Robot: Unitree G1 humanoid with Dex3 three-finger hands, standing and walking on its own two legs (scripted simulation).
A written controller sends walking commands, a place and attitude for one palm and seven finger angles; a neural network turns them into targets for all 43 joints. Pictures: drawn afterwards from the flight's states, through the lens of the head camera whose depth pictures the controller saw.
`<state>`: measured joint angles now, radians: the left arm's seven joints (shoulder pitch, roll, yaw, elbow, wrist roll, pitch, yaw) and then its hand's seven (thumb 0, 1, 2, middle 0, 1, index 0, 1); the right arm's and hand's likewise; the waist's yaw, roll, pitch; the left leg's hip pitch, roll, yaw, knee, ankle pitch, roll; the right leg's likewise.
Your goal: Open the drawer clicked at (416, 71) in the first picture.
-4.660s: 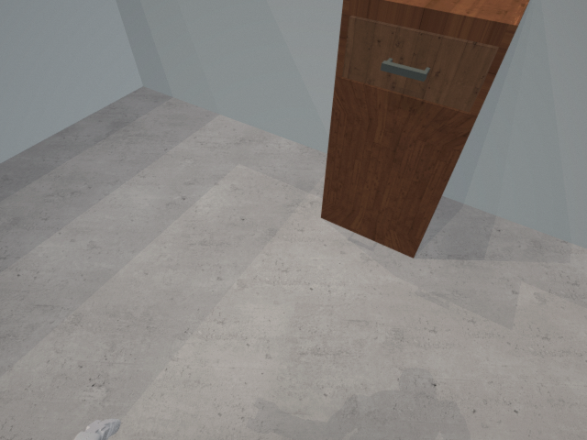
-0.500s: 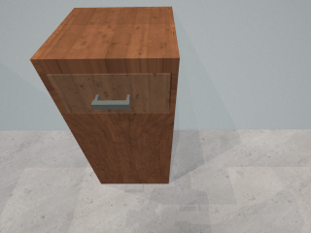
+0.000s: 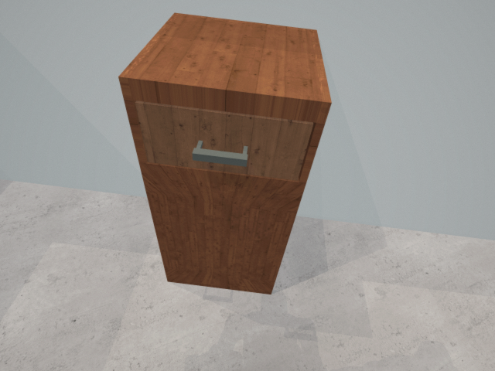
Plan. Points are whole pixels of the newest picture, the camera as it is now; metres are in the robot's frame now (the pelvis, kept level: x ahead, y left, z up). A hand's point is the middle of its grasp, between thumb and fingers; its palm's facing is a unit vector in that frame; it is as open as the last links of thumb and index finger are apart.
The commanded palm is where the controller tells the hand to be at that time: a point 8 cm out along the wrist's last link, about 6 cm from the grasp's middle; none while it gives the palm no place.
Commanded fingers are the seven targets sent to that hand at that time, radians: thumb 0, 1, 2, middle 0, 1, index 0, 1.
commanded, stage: come to a stop and stand still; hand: left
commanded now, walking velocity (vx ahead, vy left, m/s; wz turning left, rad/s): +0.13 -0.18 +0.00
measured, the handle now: (221, 152) +0.59 +0.10 +0.01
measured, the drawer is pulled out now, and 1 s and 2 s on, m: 0.00 0.00 0.00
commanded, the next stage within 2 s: look again from close up in 0.70 s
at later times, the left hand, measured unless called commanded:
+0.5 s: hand out of the picture +0.04 +0.12 -0.19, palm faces +0.02 -0.98 -0.22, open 7.2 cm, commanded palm none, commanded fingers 0.00 0.90 0.90 -0.20 -0.30 -0.20 -0.30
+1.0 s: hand out of the picture -0.03 +0.12 -0.18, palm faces +0.03 -0.99 -0.17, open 7.4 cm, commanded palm none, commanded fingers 0.00 0.90 0.90 -0.20 -0.30 -0.20 -0.30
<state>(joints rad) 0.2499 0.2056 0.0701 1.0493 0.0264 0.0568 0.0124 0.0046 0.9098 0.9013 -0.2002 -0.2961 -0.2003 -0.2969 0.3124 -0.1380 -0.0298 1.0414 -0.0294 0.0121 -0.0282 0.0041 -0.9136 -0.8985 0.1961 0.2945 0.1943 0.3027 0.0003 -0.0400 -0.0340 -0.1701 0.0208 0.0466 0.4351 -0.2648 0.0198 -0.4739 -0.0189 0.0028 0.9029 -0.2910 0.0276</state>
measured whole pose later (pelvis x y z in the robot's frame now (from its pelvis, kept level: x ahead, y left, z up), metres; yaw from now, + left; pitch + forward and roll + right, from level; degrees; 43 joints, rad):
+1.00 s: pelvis -0.01 -0.04 +0.00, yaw -1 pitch -3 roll -1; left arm 0.37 0.12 -0.02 1.09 0.01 -0.01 0.05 0.00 0.91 0.90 -0.20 -0.30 -0.20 -0.30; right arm 0.28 -0.16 0.00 1.11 -0.01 0.00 -0.03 0.00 -0.93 -0.90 0.20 0.29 0.20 0.30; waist 0.01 0.00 0.01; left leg -0.14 -0.01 0.10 0.43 -0.25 0.05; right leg -0.11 0.01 -0.10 0.40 -0.24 -0.03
